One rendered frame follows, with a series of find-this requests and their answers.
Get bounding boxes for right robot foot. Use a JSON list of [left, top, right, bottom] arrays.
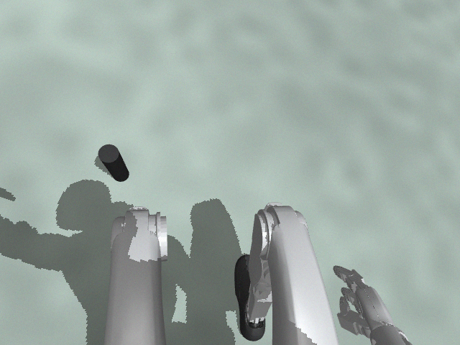
[[234, 255, 265, 341]]

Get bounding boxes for can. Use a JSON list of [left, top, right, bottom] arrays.
[[98, 144, 129, 182]]

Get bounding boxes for right robot hand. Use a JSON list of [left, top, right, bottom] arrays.
[[333, 266, 395, 339]]

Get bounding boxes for right robot arm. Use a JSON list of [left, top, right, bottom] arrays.
[[370, 326, 412, 345]]

